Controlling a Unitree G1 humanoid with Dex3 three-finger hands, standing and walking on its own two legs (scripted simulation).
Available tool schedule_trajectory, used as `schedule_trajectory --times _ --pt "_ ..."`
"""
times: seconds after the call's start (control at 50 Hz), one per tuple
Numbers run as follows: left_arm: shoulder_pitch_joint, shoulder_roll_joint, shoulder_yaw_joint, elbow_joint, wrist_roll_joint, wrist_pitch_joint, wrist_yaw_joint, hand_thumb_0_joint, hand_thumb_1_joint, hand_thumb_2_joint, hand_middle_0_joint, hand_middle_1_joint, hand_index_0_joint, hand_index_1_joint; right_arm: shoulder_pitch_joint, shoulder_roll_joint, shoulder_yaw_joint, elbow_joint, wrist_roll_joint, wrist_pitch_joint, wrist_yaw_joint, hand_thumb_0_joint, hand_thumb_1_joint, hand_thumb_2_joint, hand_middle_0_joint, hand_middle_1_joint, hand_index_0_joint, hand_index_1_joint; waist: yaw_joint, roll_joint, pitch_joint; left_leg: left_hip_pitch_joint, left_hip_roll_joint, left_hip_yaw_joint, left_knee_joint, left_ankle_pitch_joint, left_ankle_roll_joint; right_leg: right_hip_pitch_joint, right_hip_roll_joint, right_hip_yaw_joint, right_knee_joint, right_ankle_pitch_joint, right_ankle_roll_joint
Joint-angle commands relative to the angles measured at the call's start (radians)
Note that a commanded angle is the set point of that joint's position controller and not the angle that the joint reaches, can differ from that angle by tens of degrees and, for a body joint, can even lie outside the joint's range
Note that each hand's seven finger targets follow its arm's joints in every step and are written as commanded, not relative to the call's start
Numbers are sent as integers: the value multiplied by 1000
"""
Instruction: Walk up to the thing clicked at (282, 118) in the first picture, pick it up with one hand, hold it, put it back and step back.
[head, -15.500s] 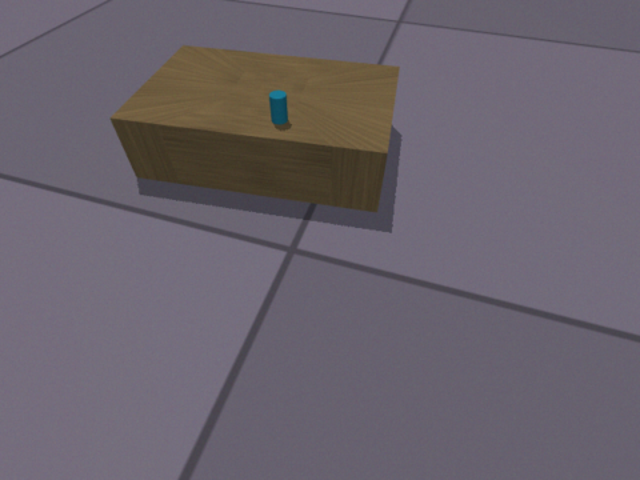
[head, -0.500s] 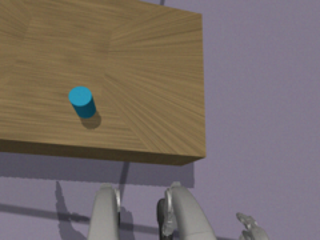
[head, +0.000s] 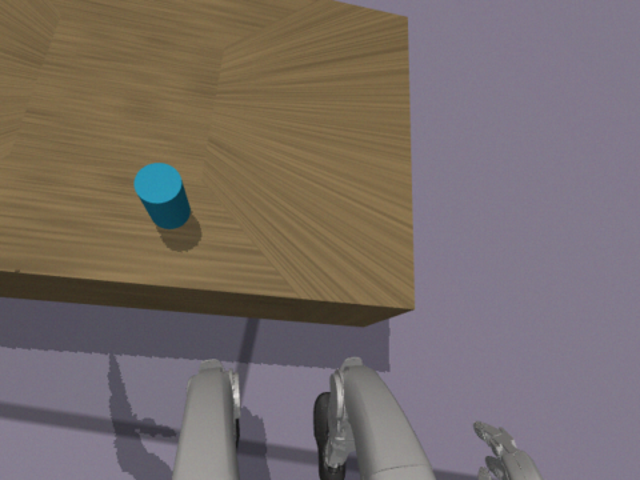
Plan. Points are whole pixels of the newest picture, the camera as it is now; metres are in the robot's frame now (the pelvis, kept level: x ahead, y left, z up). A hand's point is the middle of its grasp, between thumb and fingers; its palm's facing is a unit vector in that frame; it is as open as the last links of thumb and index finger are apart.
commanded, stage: approach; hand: left
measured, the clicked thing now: (164, 198) +0.53 +0.21 -0.23
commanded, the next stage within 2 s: close in in 0.38 s
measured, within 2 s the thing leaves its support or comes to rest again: neither
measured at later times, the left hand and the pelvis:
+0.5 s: hand (92, 208) +0.48 +0.29 -0.17, palm faces +0.18 -0.98 +0.04, open 17.8 cm; pelvis -0.04 -0.01 -0.17, yaw -3 degrees
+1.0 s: hand (146, 207) +0.50 +0.22 -0.20, palm faces +0.21 -0.98 +0.00, open 17.7 cm; pelvis -0.05 -0.01 -0.21, yaw -4 degrees
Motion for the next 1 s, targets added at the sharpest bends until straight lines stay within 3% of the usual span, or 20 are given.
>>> schedule_trajectory --times 0.0,0.08,0.14,0.22,0.36,0.4,0.46,0.52,0.54,0.58,0.62,0.64,0.7,0.74,0.8,0.86,0.88,0.92,0.96,0.98 --pt "-248 268 -7 -144 -16 -103 -1 0 -611 2 -33 -59 -53 -44 133 -204 -83 -30 -5 -30 -7 0 -862 -886 199 300 199 300 -12 227 -476 422 -16 -51 -69 242 1 -52 26 28 -43 145 -59" --pt "-326 270 -14 -188 -4 -165 6 0 -611 37 -21 -66 -36 -55 127 -212 -81 -25 -26 -29 9 0 -866 -889 199 300 199 300 -15 309 -571 424 -4 -77 30 294 -12 -203 22 22 80 131 -68" --pt "-372 316 30 -233 7 -204 25 0 -611 62 -13 -78 -27 -69 117 -227 -82 -23 -41 -21 23 0 -872 -891 199 300 199 300 11 382 -677 484 11 -104 81 367 -30 -283 20 18 181 137 -71" --pt "-402 337 64 -230 34 -224 67 0 -611 89 -10 -87 -18 -84 125 -225 -76 -18 -69 -1 40 0 -889 -896 200 300 200 300 12 406 -785 414 3 -77 188 438 -19 -253 19 28 272 202 -71" --pt "-430 203 -5 -149 79 -233 135 0 -611 88 -13 -90 -20 -88 101 -221 -80 -33 -89 36 76 0 -903 -899 200 300 200 300 -32 337 -723 160 3 -63 331 319 -6 -372 22 21 416 168 -68" --pt "-427 123 -43 -116 84 -237 153 0 -611 83 -15 -97 -26 -92 99 -211 -81 -42 -91 45 90 0 -906 -899 200 300 200 300 -59 284 -687 51 -2 -49 372 230 3 -371 22 17 434 139 -61" --pt "-443 100 -62 -106 89 -254 186 0 -611 86 -17 -100 -29 -94 91 -206 -80 -54 -88 56 112 0 -907 -899 200 300 200 300 -65 226 -657 -101 -8 -30 423 105 7 -389 26 16 471 64 -55" --pt "-465 153 -28 -159 100 -274 235 0 -606 38 -22 -87 -46 -67 96 -209 -78 -61 -88 78 126 0 -897 -894 200 300 200 300 -39 204 -710 -175 -11 -8 472 45 10 -359 30 20 499 28 -47" --pt "-514 149 -31 -200 104 -282 254 0 -599 41 -21 -85 -44 -64 99 -209 -78 -63 -87 86 131 0 -898 -894 200 300 200 300 -46 234 -731 -160 -11 -13 474 30 6 -374 28 12 517 19 -49" --pt "-571 183 -9 -284 109 -293 304 0 -583 43 -27 -89 -50 -69 93 -204 -78 -69 -88 98 136 0 -899 -894 200 300 200 300 -24 257 -794 -159 -11 -3 489 17 2 -350 31 16 531 9 -47" --pt "-629 158 -36 -331 130 -288 351 0 -580 55 -24 -90 -44 -72 95 -197 -82 -60 -90 108 138 0 -905 -896 200 300 200 300 -23 310 -836 -128 -11 2 504 16 -2 -370 32 17 546 11 -49" --pt "-637 168 -37 -362 143 -283 377 0 -584 50 -26 -89 -46 -71 89 -192 -82 -56 -91 113 136 0 -908 -897 200 300 200 300 -16 338 -835 -133 -12 9 503 -4 -5 -368 31 23 547 -3 -49" --pt "-599 85 -108 -331 180 -244 439 0 -606 45 -32 -82 -49 -67 119 -173 -92 -11 -84 138 136 0 -915 -899 200 300 200 300 -30 330 -773 -169 -14 7 480 -103 -5 -399 30 26 522 -81 -50" --pt "-599 133 -82 -395 190 -229 471 0 -607 32 -34 -68 -50 -52 94 -193 -109 -51 -83 147 129 0 -919 -899 200 300 200 300 -27 336 -806 -178 -14 14 489 -84 -2 -361 27 38 511 -62 -47" --pt "-521 -45 -179 -313 169 -188 463 0 -611 0 -44 -67 -64 -47 124 -179 -115 -33 -66 157 127 0 -931 -901 200 300 200 300 -80 225 -751 -237 -14 4 509 -40 9 -353 31 22 502 -7 -43" --pt "-424 -80 -195 -250 149 -165 449 0 -611 0 -40 -55 -65 -30 115 -180 -117 -27 -51 158 121 0 -932 -900 200 300 200 300 -80 127 -601 -344 -14 -1 512 -64 24 -389 33 13 488 -24 -40" --pt "-399 -50 -162 -263 143 -163 451 0 -611 0 -45 -60 -71 -34 108 -188 -120 -46 -48 158 122 0 -930 -899 200 300 200 300 -64 123 -610 -348 -12 0 515 -32 24 -368 35 13 496 4 -42" --pt "-397 -98 -181 -263 126 -165 443 0 -611 0 -41 -58 -71 -29 92 -177 -117 -57 -41 162 126 0 -928 -898 200 299 200 299 -65 108 -578 -365 -11 -6 506 -52 24 -387 36 7 499 -12 -43" --pt "-386 -72 -152 -286 122 -174 449 0 -611 0 -38 -63 -70 -33 93 -178 -121 -60 -36 163 129 0 -922 -897 200 300 200 300 -41 128 -590 -339 -9 -11 488 -45 20 -391 37 0 514 -6 -48" --pt "-393 -101 -164 -288 124 -179 452 0 -611 0 -38 -55 -69 -24 88 -178 -125 -59 -36 164 130 0 -922 -897 200 299 200 299 -40 154 -588 -301 -6 -25 474 -50 13 -435 37 -9 535 -10 -54"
